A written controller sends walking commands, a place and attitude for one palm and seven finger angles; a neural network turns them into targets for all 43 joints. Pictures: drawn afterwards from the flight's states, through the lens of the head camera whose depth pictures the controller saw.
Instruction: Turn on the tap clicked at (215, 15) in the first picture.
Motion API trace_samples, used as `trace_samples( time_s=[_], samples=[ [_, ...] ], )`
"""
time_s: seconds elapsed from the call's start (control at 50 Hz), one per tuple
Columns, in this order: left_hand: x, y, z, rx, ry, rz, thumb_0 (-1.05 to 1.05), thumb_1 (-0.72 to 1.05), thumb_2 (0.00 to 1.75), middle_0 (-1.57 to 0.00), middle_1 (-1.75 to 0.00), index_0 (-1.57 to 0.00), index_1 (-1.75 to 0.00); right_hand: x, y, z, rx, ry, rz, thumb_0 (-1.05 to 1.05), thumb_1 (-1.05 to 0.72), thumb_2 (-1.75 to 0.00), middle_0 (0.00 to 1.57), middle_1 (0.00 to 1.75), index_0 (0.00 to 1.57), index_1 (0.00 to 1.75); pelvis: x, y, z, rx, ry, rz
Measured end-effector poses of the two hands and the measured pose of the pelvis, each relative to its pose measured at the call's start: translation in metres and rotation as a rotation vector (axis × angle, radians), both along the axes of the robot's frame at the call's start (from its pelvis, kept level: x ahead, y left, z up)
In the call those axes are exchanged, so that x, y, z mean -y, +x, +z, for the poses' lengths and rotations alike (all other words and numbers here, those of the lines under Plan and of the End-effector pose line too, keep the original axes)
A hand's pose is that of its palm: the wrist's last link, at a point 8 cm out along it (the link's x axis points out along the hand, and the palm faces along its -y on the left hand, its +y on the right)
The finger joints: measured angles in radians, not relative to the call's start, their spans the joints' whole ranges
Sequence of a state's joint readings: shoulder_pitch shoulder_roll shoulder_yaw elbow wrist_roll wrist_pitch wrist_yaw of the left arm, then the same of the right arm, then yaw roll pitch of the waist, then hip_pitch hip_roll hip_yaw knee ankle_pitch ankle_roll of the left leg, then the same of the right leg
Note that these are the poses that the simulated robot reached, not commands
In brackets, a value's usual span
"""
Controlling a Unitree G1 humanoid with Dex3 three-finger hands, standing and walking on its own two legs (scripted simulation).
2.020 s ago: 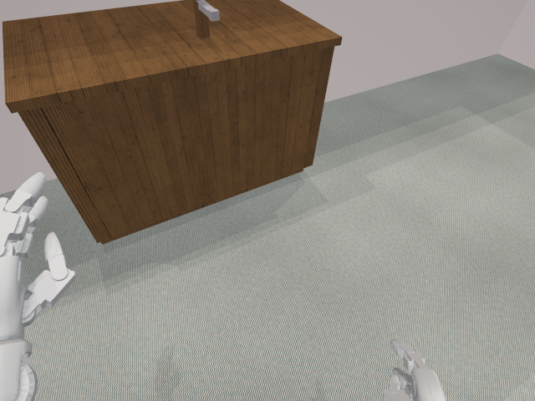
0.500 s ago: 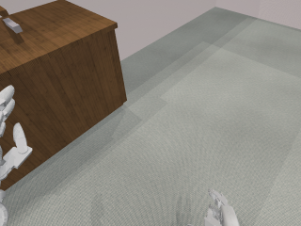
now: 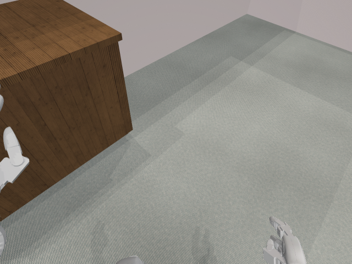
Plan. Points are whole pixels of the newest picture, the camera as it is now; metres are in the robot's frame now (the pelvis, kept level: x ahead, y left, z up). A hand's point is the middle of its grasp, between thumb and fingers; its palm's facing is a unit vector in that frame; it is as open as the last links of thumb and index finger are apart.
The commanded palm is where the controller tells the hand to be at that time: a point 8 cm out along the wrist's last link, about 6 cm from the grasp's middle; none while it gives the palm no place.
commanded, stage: walk to a spot facing it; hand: left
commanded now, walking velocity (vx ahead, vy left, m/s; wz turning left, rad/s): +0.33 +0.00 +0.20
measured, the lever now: out of the picture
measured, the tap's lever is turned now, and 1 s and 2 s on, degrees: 0 0 0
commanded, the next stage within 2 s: turn to face it in 0.32 s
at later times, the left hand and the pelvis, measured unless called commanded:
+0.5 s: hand (61, 118) +0.32 +0.23 +0.19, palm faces +0.55 -0.73 -0.41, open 7.4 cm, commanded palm +0.24 +0.27 +0.20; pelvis +0.14 -0.04 +0.01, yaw +11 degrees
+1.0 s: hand (78, 118) +0.33 +0.21 +0.18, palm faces +0.69 -0.61 -0.39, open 7.4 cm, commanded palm +0.25 +0.23 +0.20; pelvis +0.21 -0.09 +0.02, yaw +22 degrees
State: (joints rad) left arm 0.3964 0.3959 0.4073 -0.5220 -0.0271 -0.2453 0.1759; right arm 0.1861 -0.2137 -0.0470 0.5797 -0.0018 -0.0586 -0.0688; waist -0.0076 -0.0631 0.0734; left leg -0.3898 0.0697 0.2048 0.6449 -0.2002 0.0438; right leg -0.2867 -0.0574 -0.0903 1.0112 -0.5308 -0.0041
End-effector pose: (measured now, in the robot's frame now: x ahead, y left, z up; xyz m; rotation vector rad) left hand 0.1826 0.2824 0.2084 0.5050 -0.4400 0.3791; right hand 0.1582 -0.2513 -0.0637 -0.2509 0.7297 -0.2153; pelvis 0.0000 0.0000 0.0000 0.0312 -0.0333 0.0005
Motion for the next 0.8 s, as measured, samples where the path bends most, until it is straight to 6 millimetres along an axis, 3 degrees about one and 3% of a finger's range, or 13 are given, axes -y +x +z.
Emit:
trace_samples(
  time_s=[0.08, 0.2, 0.32, 0.44, 0.52, 0.64, 0.72, 0.8],
  samples=[
    [0.005, 0.027, 0.000, -0.039, -0.025, -0.001, 0.02, 0.88, 0.89, -0.21, -0.31, -0.21, -0.31, -0.027, 0.029, 0.000, 0.022, 0.094, 0.043, 0.01, -0.91, -0.90, 0.20, 0.30, 0.20, 0.30, 0.006, 0.017, 0.007, -0.015, -0.022, 0.018],
    [0.030, 0.032, 0.015, -0.087, 0.033, 0.026, 0.02, 0.88, 0.89, -0.21, -0.31, -0.22, -0.31, -0.044, 0.058, -0.009, -0.014, 0.184, 0.119, 0.01, -0.90, -0.90, 0.20, 0.30, 0.20, 0.30, 0.026, 0.054, 0.015, -0.035, -0.051, 0.043],
    [0.034, 0.050, 0.002, -0.105, -0.004, 0.161, 0.01, 0.88, 0.89, -0.21, -0.31, -0.22, -0.31, -0.019, 0.093, -0.037, -0.143, 0.144, 0.199, 0.01, -0.90, -0.90, 0.21, 0.30, 0.20, 0.30, 0.044, 0.093, 0.007, -0.025, -0.028, 0.119],
    [0.026, 0.077, -0.008, -0.152, -0.065, 0.212, 0.02, 0.88, 0.89, -0.21, -0.31, -0.22, -0.31, 0.009, 0.144, -0.016, -0.179, 0.025, 0.213, 0.01, -0.90, -0.90, 0.20, 0.30, 0.20, 0.30, 0.043, 0.126, 0.019, -0.036, -0.001, 0.181],
    [0.018, 0.093, -0.006, -0.106, -0.023, 0.178, 0.02, 0.88, 0.89, -0.21, -0.31, -0.22, -0.31, 0.010, 0.188, -0.003, -0.084, -0.042, 0.204, 0.01, -0.91, -0.90, 0.20, 0.30, 0.20, 0.30, 0.031, 0.147, 0.006, -0.039, -0.009, 0.188],
    [0.007, 0.113, 0.008, -0.061, 0.053, 0.161, 0.02, 0.88, 0.89, -0.21, -0.31, -0.22, -0.31, -0.018, 0.233, 0.008, 0.006, 0.043, 0.233, 0.01, -0.91, -0.90, 0.20, 0.30, 0.20, 0.30, 0.037, 0.165, 0.007, -0.024, -0.039, 0.232],
    [0.017, 0.108, 0.021, -0.086, 0.042, 0.190, 0.02, 0.88, 0.89, -0.21, -0.31, -0.22, -0.31, -0.038, 0.246, 0.012, 0.017, 0.113, 0.304, 0.01, -0.91, -0.90, 0.20, 0.30, 0.20, 0.30, 0.045, 0.180, 0.016, -0.039, -0.062, 0.260],
    [0.030, 0.096, 0.019, -0.142, 0.026, 0.274, 0.02, 0.88, 0.89, -0.21, -0.31, -0.22, -0.31, -0.047, 0.256, 0.002, 0.001, 0.163, 0.378, 0.01, -0.90, -0.90, 0.20, 0.30, 0.20, 0.30, 0.059, 0.195, 0.017, -0.039, -0.064, 0.294]
  ],
)
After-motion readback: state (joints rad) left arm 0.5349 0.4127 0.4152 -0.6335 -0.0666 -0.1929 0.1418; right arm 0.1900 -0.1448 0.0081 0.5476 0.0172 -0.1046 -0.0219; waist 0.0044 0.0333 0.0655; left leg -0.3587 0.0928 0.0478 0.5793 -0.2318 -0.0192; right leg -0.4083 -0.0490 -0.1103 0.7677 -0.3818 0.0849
